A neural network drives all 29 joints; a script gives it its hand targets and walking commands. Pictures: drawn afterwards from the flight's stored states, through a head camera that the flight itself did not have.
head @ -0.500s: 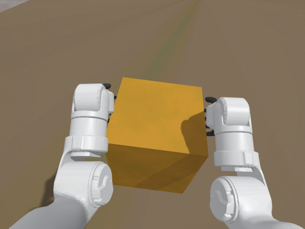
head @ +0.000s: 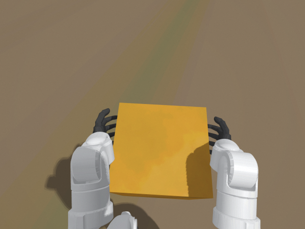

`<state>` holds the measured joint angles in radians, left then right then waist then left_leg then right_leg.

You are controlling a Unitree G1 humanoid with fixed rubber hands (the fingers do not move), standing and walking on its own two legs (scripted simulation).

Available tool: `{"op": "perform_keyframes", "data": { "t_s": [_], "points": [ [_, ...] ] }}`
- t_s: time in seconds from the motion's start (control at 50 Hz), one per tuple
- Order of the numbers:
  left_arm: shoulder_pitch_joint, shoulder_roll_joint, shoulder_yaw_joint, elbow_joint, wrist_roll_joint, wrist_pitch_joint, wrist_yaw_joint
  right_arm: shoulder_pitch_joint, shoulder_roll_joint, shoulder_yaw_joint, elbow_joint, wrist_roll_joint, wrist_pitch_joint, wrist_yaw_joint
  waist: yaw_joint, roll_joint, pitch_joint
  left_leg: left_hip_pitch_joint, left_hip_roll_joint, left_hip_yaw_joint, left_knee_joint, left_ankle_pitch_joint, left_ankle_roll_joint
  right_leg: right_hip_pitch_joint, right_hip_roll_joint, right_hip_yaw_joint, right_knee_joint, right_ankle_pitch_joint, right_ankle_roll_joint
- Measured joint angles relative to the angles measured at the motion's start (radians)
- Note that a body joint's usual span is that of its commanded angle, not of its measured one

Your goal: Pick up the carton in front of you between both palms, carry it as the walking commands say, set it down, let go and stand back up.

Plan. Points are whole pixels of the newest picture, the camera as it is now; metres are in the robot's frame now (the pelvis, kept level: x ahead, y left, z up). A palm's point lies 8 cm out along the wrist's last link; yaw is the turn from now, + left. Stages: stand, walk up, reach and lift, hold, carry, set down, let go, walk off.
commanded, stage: carry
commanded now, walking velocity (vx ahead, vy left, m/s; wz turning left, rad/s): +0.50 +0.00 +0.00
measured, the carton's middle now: (158, 157) +0.32 +0.01 -0.04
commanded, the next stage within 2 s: none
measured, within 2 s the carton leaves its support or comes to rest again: neither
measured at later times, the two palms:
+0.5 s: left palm (111, 50) +0.61 +0.16 +0.09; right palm (204, 56) +0.58 -0.12 +0.09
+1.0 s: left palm out of the picture +0.93 +0.12 +0.08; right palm (203, 3) +0.92 -0.16 +0.07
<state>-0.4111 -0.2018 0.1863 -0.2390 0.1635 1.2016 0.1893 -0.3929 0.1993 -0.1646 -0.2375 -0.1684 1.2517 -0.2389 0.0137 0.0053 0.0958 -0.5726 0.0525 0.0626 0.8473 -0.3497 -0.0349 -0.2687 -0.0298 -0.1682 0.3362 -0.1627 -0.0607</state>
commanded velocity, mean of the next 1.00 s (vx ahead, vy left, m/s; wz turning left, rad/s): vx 0.50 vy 0.00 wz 0.00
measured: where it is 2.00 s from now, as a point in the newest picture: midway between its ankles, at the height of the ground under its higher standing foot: (163, 79)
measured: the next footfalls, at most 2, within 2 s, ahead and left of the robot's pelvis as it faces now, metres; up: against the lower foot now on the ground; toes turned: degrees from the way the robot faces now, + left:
left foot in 0.18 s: +0.29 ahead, +0.13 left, +0.00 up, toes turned +8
right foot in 0.64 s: +0.60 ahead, -0.12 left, +0.00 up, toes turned -14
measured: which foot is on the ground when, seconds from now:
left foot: up 0.00-0.16, down 0.18-0.68, up 0.70-1.00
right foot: down 0.00-0.20, up 0.22-0.62, down 0.64-1.00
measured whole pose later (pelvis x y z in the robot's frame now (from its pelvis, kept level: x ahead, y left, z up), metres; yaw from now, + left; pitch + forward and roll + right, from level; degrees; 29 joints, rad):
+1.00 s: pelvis +0.64 -0.01 +0.00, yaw -1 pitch +4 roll +0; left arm -0.30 -0.16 0.12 -0.19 0.10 1.18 0.23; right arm -0.28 0.16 -0.12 -0.21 -0.11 1.24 -0.27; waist 0.01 0.02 -0.04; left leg -0.59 0.10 0.12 0.60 -0.10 -0.02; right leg -0.10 -0.05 -0.22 0.28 -0.25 -0.01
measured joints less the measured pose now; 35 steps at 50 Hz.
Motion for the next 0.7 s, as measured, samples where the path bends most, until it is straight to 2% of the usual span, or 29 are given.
{"op": "perform_keyframes", "data": {
  "t_s": [0.08,0.16,0.18,0.2,0.22,0.24,0.28,0.32,0.4,0.48,0.6,0.64,0.66,0.68,0.7],
  "points": [
    [0.043,0.017,-0.047,-0.061,-0.018,0.015,-0.012,0.057,-0.026,0.043,-0.081,0.019,0.018,-0.002,0.0,0.01,-0.05,-0.004,0.01,0.03,-0.215,0.159,0.004,0.105,0.001,0.004,-0.033,-0.063,0.028],
    [0.062,0.024,-0.067,-0.031,-0.011,0.035,-0.017,0.077,-0.033,0.041,-0.065,0.03,0.047,-0.012,-0.008,0.001,-0.154,0.091,-0.002,0.093,-0.403,0.263,0.022,0.205,-0.011,0.013,0.008,-0.18,0.067],
    [0.064,0.025,-0.064,-0.014,-0.007,0.04,-0.018,0.072,-0.031,0.036,-0.043,0.031,0.053,-0.014,-0.008,-0.003,-0.183,0.13,-0.006,0.114,-0.435,0.265,0.035,0.216,-0.018,0.019,0.056,-0.228,0.078],
    [0.065,0.026,-0.053,0.006,-0.003,0.039,-0.019,0.066,-0.029,0.036,-0.008,0.031,0.047,-0.014,-0.01,-0.022,-0.209,0.144,-0.016,0.131,-0.414,0.291,0.067,0.204,-0.041,0.023,0.143,-0.279,0.084],
    [0.071,0.029,-0.04,0.027,-0.002,0.035,-0.017,0.06,-0.027,0.039,0.037,0.027,0.035,-0.009,-0.015,-0.039,-0.23,0.147,-0.023,0.145,-0.368,0.261,0.09,0.164,-0.058,0.04,0.269,-0.288,0.086],
    [0.079,0.031,-0.031,0.048,-0.003,0.033,-0.015,0.054,-0.026,0.041,0.081,0.023,0.025,-0.006,-0.019,-0.041,-0.247,0.156,-0.023,0.151,-0.342,0.218,0.103,0.105,-0.052,0.067,0.411,-0.299,0.084],
    [0.093,0.035,-0.022,0.094,-0.006,0.035,-0.008,0.053,-0.025,0.039,0.149,0.02,0.021,-0.004,-0.024,-0.026,-0.267,0.196,-0.017,0.151,-0.352,0.164,0.105,-0.022,-0.029,0.089,0.634,-0.313,0.073],
    [0.1,0.038,-0.026,0.134,-0.013,0.042,0.003,0.069,-0.03,0.038,0.182,0.026,0.025,-0.007,-0.026,-0.016,-0.273,0.249,-0.016,0.148,-0.402,0.161,0.093,-0.126,-0.028,0.082,0.702,-0.266,0.068],
    [0.105,0.039,-0.037,0.153,-0.029,0.046,0.02,0.093,-0.038,0.035,0.176,0.056,0.035,-0.031,-0.031,-0.011,-0.253,0.359,-0.024,0.141,-0.506,0.151,0.089,-0.264,-0.06,0.07,0.573,-0.127,0.081],
    [0.098,0.037,-0.041,0.107,-0.032,0.037,0.019,0.087,-0.036,0.035,0.124,0.065,0.03,-0.039,-0.028,-0.013,-0.224,0.46,-0.032,0.136,-0.574,0.121,0.074,-0.329,-0.087,0.062,0.368,-0.003,0.091],
    [0.099,0.037,-0.038,0.073,-0.027,0.026,0.014,0.075,-0.032,0.047,0.108,0.036,0.017,-0.015,-0.022,-0.008,-0.228,0.606,-0.018,0.129,-0.592,0.004,0.02,-0.289,-0.068,0.006,0.162,0.11,0.065],
    [0.095,0.036,-0.035,0.088,-0.025,0.023,0.013,0.076,-0.032,0.047,0.114,0.03,0.018,-0.012,-0.022,0.0,-0.234,0.632,0.003,0.12,-0.519,-0.078,-0.004,-0.223,-0.046,-0.036,0.099,0.095,0.051],
    [0.091,0.034,-0.039,0.108,-0.024,0.013,0.011,0.077,-0.035,0.04,0.119,0.028,0.015,-0.012,-0.019,0.02,-0.236,0.615,0.032,0.116,-0.426,-0.131,-0.011,-0.207,-0.032,-0.052,0.107,0.135,0.033],
    [0.085,0.032,-0.045,0.14,-0.021,-0.006,0.008,0.08,-0.04,0.029,0.128,0.03,0.005,-0.013,-0.014,0.041,-0.233,0.56,0.062,0.098,-0.278,-0.121,-0.006,-0.213,-0.022,-0.067,0.157,0.115,0.011],
    [0.078,0.03,-0.051,0.17,-0.019,-0.022,0.009,0.084,-0.044,0.019,0.136,0.032,-0.002,-0.013,-0.007,0.042,-0.225,0.482,0.061,0.056,-0.107,-0.117,-0.002,-0.212,-0.023,-0.073,0.191,0.074,-0.005]
  ]
}}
